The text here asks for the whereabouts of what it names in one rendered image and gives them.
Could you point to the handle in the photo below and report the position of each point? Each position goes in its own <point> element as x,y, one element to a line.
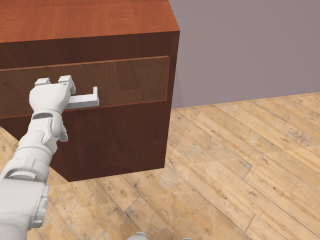
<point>83,101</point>

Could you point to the left robot forearm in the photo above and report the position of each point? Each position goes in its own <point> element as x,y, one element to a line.
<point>34,154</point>

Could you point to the robot left shin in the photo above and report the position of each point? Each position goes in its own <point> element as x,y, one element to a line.
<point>141,234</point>

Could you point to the left robot upper arm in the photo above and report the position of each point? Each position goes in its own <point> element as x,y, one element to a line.
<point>23,206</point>

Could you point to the drawer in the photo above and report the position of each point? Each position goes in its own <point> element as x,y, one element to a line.
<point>121,81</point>

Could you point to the cabinet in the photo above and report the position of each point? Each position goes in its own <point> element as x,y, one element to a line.
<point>107,140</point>

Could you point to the robot left hand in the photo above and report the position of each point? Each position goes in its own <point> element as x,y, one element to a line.
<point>55,97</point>

